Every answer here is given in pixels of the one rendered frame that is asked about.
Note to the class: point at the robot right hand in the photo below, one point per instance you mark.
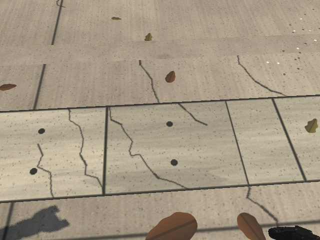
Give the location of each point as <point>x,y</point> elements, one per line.
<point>292,233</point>

